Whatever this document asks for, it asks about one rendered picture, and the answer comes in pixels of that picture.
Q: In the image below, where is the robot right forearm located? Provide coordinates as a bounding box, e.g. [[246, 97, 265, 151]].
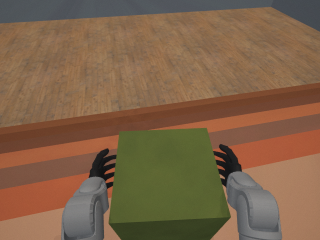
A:
[[226, 171, 282, 240]]

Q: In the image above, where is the left robot hand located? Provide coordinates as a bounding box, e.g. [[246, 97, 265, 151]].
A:
[[88, 148, 117, 189]]

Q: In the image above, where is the carton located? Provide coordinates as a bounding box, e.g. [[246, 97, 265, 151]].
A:
[[108, 128, 231, 240]]

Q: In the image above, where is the right robot hand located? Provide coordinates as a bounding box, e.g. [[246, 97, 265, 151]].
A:
[[213, 144, 242, 188]]

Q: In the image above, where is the robot left forearm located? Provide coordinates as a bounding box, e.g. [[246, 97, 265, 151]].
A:
[[61, 176, 109, 240]]

